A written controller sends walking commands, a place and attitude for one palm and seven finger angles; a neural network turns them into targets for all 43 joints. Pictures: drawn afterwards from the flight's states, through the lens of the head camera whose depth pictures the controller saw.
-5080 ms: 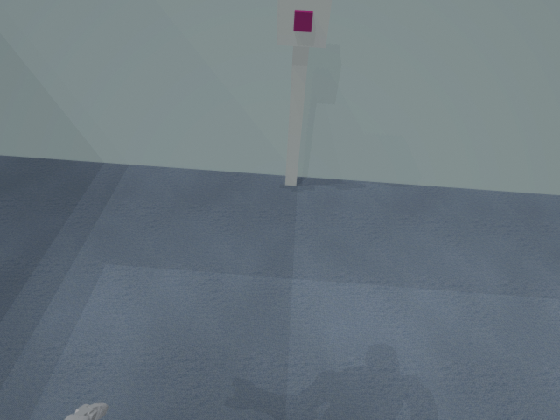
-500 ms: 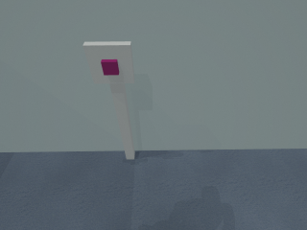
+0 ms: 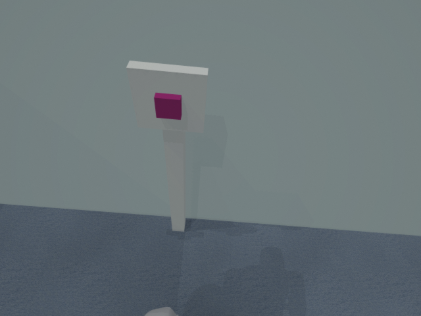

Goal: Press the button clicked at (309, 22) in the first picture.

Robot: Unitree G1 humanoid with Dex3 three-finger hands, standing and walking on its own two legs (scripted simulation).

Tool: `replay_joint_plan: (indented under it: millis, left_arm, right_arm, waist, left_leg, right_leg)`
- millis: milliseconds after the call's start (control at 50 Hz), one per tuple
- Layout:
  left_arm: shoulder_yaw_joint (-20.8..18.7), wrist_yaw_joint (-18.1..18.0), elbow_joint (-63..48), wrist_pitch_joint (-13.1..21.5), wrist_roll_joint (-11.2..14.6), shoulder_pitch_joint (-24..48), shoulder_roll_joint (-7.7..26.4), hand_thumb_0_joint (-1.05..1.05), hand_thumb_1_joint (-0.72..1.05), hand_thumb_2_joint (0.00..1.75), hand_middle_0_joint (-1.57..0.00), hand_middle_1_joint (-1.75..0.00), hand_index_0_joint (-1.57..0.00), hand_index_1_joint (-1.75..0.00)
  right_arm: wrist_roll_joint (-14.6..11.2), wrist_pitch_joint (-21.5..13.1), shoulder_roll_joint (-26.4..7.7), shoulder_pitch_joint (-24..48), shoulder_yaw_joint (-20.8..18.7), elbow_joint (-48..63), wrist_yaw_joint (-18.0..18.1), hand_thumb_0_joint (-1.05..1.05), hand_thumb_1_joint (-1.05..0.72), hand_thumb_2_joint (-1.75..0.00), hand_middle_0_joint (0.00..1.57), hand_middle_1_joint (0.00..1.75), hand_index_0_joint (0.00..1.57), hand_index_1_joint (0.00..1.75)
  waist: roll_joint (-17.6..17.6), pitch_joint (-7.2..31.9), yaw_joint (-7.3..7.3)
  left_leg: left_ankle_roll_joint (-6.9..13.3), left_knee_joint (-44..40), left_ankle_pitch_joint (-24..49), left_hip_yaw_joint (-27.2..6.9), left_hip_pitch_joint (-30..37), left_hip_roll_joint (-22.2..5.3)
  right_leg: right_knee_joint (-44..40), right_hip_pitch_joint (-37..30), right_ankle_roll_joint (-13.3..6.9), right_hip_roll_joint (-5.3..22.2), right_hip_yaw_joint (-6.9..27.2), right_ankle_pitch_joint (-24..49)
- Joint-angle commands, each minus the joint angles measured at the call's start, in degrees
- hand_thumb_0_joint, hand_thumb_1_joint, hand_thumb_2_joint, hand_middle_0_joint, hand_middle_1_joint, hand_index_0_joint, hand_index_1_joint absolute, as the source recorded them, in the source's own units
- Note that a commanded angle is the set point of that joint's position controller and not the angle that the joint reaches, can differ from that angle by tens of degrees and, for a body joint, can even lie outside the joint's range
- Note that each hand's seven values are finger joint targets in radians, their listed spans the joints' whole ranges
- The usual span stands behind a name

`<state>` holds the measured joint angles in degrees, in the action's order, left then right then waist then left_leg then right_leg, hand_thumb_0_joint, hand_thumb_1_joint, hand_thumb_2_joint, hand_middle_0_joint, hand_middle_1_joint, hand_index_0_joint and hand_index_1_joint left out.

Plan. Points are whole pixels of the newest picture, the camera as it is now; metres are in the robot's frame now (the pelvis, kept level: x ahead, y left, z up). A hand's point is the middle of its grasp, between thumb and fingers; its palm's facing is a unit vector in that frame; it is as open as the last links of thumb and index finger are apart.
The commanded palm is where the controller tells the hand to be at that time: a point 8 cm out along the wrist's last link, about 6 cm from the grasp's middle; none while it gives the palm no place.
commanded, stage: come to a stop and stand still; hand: left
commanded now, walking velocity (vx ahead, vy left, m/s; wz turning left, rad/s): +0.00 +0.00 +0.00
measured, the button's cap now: (168, 105) +0.56 +0.16 +0.07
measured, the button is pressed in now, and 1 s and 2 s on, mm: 0 0 0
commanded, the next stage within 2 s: look again from close up in 1.28 s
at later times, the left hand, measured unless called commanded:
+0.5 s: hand out of the picture +0.12 +0.15 -0.15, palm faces -0.01 -0.96 -0.27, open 7.4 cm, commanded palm none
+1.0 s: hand out of the picture +0.00 +0.18 -0.16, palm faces +0.07 -0.98 -0.18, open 7.4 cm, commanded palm none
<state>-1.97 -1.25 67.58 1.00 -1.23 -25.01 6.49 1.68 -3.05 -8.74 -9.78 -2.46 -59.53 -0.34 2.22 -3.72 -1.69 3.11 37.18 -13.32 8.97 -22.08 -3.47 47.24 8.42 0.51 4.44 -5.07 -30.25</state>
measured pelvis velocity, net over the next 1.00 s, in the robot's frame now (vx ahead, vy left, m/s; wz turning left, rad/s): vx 0.01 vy -0.01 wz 0.00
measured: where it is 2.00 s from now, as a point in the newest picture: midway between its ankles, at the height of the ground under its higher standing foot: outside the picture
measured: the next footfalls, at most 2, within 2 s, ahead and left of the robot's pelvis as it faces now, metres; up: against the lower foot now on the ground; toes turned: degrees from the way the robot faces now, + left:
right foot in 0.46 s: +0.06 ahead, -0.13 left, +0.00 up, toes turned -5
left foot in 0.88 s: +0.01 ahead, +0.11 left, +0.00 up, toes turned +3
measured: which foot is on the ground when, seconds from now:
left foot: down 0.00-0.48, up 0.50-0.86, down 0.88-1.00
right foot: up 0.00-0.44, down 0.46-1.00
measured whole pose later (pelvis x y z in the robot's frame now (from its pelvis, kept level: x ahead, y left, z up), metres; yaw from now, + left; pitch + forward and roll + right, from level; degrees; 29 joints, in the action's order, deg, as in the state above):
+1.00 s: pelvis +0.01 -0.01 +0.02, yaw +0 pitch -1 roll +0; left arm -2.3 -0.9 63.9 -2.5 -1.6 -16.4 11.3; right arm 1.4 0.3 -8.7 -14.2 -1.2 -61.7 1.0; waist 2.7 0.2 -1.7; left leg 0.5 24.9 -16.8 2.9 -7.2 -0.6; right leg 29.1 14.9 1.1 3.7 -3.7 -15.0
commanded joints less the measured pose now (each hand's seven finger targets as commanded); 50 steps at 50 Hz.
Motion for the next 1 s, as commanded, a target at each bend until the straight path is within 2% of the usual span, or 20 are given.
replay_joint_plan:
  millis: [0,40,80,260,320,380,400,420,440,460,480,520,580,720,800,820,840,860,900,980]
  left_arm:
    - [-0.9,0.4,-5.4,1.3,0.1,4.2,4.3,0.0,0.9,0.9,-0.2,-0.3,-0.2,-0.3]
    - [-0.5,0.3,-4.0,0.0,0.0,1.8,1.9,0.0,0.9,0.9,-0.2,-0.3,-0.2,-0.3]
    - [-0.3,-0.2,-3.5,-1.8,0.2,-1.2,1.8,0.0,0.9,0.9,-0.2,-0.3,-0.2,-0.3]
    - [-1.8,-0.4,-10.5,-4.4,-0.2,8.2,6.3,0.0,0.9,0.9,-0.2,-0.3,-0.2,-0.3]
    - [-1.5,-0.5,-12.1,-3.7,-0.1,10.8,5.9,0.0,0.9,0.9,-0.2,-0.3,-0.2,-0.3]
    - [-1.4,-0.8,-11.3,-2.4,0.2,7.3,6.3,0.0,0.9,0.9,-0.2,-0.3,-0.2,-0.3]
    - [-1.4,-0.9,-11.0,-1.7,-0.1,6.8,7.5,0.0,0.9,0.9,-0.2,-0.3,-0.2,-0.3]
    - [-1.6,-1.3,-11.1,-0.8,-0.4,7.4,10.6,0.0,0.9,0.9,-0.2,-0.3,-0.2,-0.3]
    - [-1.8,-1.3,-11.3,-0.4,-0.2,8.6,13.5,0.0,0.9,0.9,-0.2,-0.3,-0.2,-0.3]
    - [-2.1,-1.2,-11.6,-0.3,-0.1,8.4,14.4,0.0,0.9,0.9,-0.2,-0.3,-0.2,-0.3]
    - [-2.0,-1.3,-11.5,-0.4,-0.1,10.2,13.8,0.0,0.9,0.9,-0.2,-0.3,-0.2,-0.3]
    - [-1.8,-1.5,-11.7,-0.5,-0.1,12.9,11.9,0.0,0.9,0.9,-0.2,-0.3,-0.2,-0.3]
    - [-2.1,-1.4,-11.5,-0.5,-0.2,11.6,12.3,0.0,0.9,0.9,-0.2,-0.3,-0.2,-0.3]
    - [-3.2,-1.2,-10.4,-0.8,-0.6,8.8,13.9,0.0,0.9,0.9,-0.2,-0.3,-0.2,-0.3]
    - [-2.8,-0.9,-9.5,-1.1,-0.1,10.9,13.3,0.0,0.9,0.9,-0.2,-0.3,-0.2,-0.3]
    - [-2.4,-0.7,-9.5,-1.3,0.2,11.9,12.0,0.0,0.9,0.9,-0.2,-0.3,-0.2,-0.3]
    - [-1.8,-0.5,-9.6,-1.5,0.5,11.9,10.1,0.0,0.9,0.9,-0.2,-0.3,-0.2,-0.3]
    - [-1.2,-0.2,-9.8,-1.6,0.6,11.4,8.0,0.0,0.9,0.9,-0.2,-0.3,-0.2,-0.3]
    - [-0.5,0.2,-8.6,-1.9,0.0,11.8,6.5,0.0,0.9,0.9,-0.2,-0.3,-0.2,-0.3]
    - [0.4,0.9,-5.5,-1.7,-0.3,8.3,5.9,0.0,0.9,0.9,-0.2,-0.3,-0.2,-0.3]
  right_arm:
    - [-0.6,0.2,-8.0,-10.5,-1.3,-1.1,2.0,0.0,-0.9,-0.9,0.2,0.3,0.2,0.3]
    - [-0.3,-0.2,-4.5,-6.6,0.0,-0.3,2.4,0.0,-0.9,-0.9,0.2,0.3,0.2,0.3]
    - [-0.6,0.0,-5.1,-4.4,0.3,0.3,2.9,0.0,-0.9,-0.9,0.2,0.3,0.2,0.3]
    - [-0.3,2.6,-8.7,-4.9,-1.9,0.7,3.2,0.0,-0.9,-0.9,0.2,0.3,0.2,0.3]
    - [0.0,2.9,-9.4,-5.5,-2.6,0.7,2.8,0.0,-0.9,-0.9,0.2,0.3,0.2,0.3]
    - [-0.4,3.3,-9.2,-4.9,-2.8,0.8,2.2,0.0,-0.9,-0.9,0.2,0.3,0.2,0.3]
    - [-0.8,3.3,-7.8,-5.8,-2.7,0.6,1.8,0.0,-0.9,-0.9,0.2,0.3,0.2,0.3]
    - [-1.3,3.2,-4.8,-7.2,-2.2,1.0,1.5,0.0,-0.9,-0.9,0.2,0.3,0.2,0.3]
    - [-1.4,3.6,-2.3,-7.0,-1.4,1.9,1.1,0.0,-0.9,-0.9,0.2,0.3,0.2,0.3]
    - [-1.2,4.9,-3.1,-5.2,-1.5,2.4,1.4,0.0,-0.9,-0.9,0.2,0.3,0.2,0.3]
    - [-1.1,5.4,-3.6,-4.7,-1.6,2.1,1.5,0.0,-0.9,-0.9,0.2,0.3,0.2,0.3]
    - [-1.0,5.5,-3.9,-5.9,-1.5,0.7,1.5,0.0,-0.9,-0.9,0.2,0.3,0.2,0.3]
    - [-1.0,5.6,-4.4,-5.4,-1.6,0.8,1.3,0.0,-0.9,-0.9,0.2,0.3,0.2,0.3]
    - [-1.1,5.0,-4.7,-3.7,-1.2,2.4,0.9,0.0,-0.9,-0.9,0.2,0.3,0.2,0.3]
    - [-1.1,4.1,-4.0,-8.1,-0.6,0.5,1.1,0.0,-0.9,-0.9,0.2,0.3,0.2,0.3]
    - [-1.0,3.7,-4.4,-10.1,-0.4,-0.5,1.2,0.0,-0.9,-0.9,0.2,0.3,0.2,0.3]
    - [-0.7,3.2,-5.9,-10.8,-0.5,-1.0,1.4,0.0,-0.9,-0.9,0.2,0.3,0.2,0.3]
    - [-0.4,2.9,-8.2,-9.9,-0.6,-0.6,1.6,0.0,-0.9,-0.9,0.2,0.3,0.2,0.3]
    - [-0.4,2.7,-9.7,-5.4,-0.6,-0.2,1.8,0.0,-0.9,-0.9,0.2,0.3,0.2,0.3]
    - [-0.6,2.2,-8.3,-4.7,0.1,-0.6,2.5,0.0,-0.9,-0.9,0.2,0.3,0.2,0.3]
  waist:
    - [-9.1,0.3,4.49]
    - [-6.4,-0.6,1.43]
    - [-7.2,1.8,-0.11]
    - [-10.5,1.7,1.77]
    - [-11.8,2.7,2.62]
    - [-10.4,5.6,0.83]
    - [-6.3,6.2,0.76]
    - [2.8,6.5,1.68]
    - [8.1,5.6,2.21]
    - [10.2,6.2,0.52]
    - [11.1,5.0,1.04]
    - [6.0,4.0,2.07]
    - [5.5,3.2,0.91]
    - [7.8,4.3,-1.13]
    - [7.3,4.7,1.25]
    - [4.8,4.5,2.34]
    - [-1.3,4.1,2.42]
    - [-7.0,2.8,1.89]
    - [-14.7,-1.5,1.07]
    - [-12.1,-5.0,0.75]
  left_leg:
    - [7.6,-24.2,4.1,-22.9,12.1,-18.9]
    - [4.5,-24.8,16.1,-14.0,4.2,-14.8]
    - [4.4,-24.1,23.8,-10.3,4.8,-13.8]
    - [6.8,-20.0,27.7,-10.7,9.9,-15.4]
    - [6.7,-18.2,28.1,-11.3,11.4,-15.4]
    - [3.8,-13.8,22.3,-9.8,10.8,-12.5]
    - [1.1,-10.4,17.5,-8.3,9.4,-9.2]
    - [-2.5,-4.7,6.1,-4.5,5.0,-4.4]
    - [-4.6,-1.9,-11.6,-2.8,1.8,0.5]
    - [-4.7,4.5,-18.2,-5.6,2.9,0.8]
    - [-4.6,9.2,-18.4,-7.8,1.8,0.9]
    - [-4.9,14.7,-14.5,-8.9,-0.1,1.0]
    - [-5.8,15.5,-12.2,-8.8,-1.0,1.2]
    - [-5.5,4.1,-12.5,-7.6,1.4,1.5]
    - [-4.6,-11.4,-4.2,-5.5,13.7,2.5]
    - [-4.0,-15.6,-1.5,-6.1,18.1,1.8]
    - [-2.6,-18.3,-2.4,-10.4,19.5,-2.2]
    - [-0.6,-21.3,-5.6,-16.2,15.0,-7.3]
    - [1.1,-29.4,-19.3,-20.6,4.0,-10.5]
    - [1.3,-29.3,-15.2,-17.8,5.8,-8.7]
  right_leg:
    - [22.7,22.2,-1.3,2.0,3.5,3.4]
    - [14.6,14.5,0.1,3.1,4.7,8.5]
    - [9.4,11.2,1.3,2.0,4.4,10.6]
    - [6.0,15.8,1.9,-0.5,4.0,8.0]
    - [-1.8,12.8,1.3,-0.9,2.5,6.3]
    - [-16.8,4.5,0.8,-1.4,1.2,16.0]
    - [-24.3,0.7,0.6,-0.7,2.3,22.7]
    - [-27.2,-1.9,-1.9,7.5,11.5,33.9]
    - [-27.9,-0.3,-6.5,15.6,16.7,44.5]
    - [-29.7,3.4,-10.2,17.5,19.0,43.8]
    - [-29.9,4.4,-11.4,16.8,18.8,42.6]
    - [-28.2,2.6,-11.2,14.2,15.2,44.7]
    - [-27.9,1.7,-10.1,13.2,12.6,43.5]
    - [-30.1,-1.0,-10.5,13.6,15.8,31.1]
    - [-29.5,5.9,-6.7,9.7,13.5,19.5]
    - [-28.7,9.6,-4.6,7.2,11.5,13.0]
    - [-26.2,13.0,-2.4,3.6,8.9,8.6]
    - [-23.8,12.2,-0.5,0.5,5.4,10.5]
    - [-18.6,6.5,0.9,-1.0,1.2,12.7]
    - [-16.5,7.7,0.6,-1.2,1.7,14.2]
